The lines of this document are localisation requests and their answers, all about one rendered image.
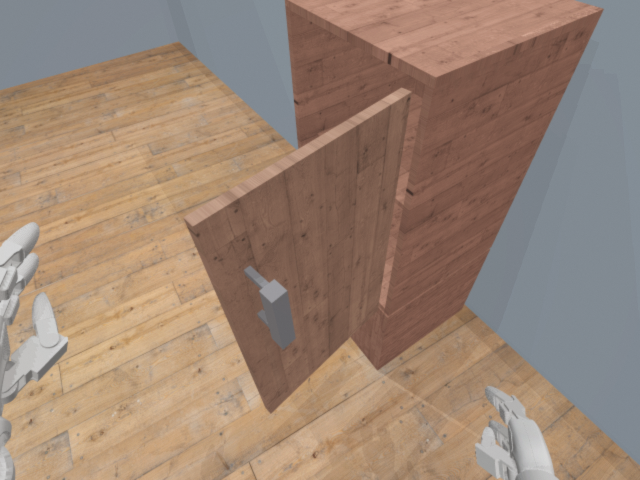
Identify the robot right hand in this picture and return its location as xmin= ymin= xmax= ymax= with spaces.
xmin=475 ymin=386 xmax=555 ymax=480

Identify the robot left hand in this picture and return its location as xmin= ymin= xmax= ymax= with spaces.
xmin=0 ymin=222 xmax=68 ymax=416

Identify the cupboard door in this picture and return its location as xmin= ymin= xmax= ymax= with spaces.
xmin=183 ymin=88 xmax=412 ymax=414

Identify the handle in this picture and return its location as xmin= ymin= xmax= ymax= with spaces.
xmin=244 ymin=266 xmax=296 ymax=349

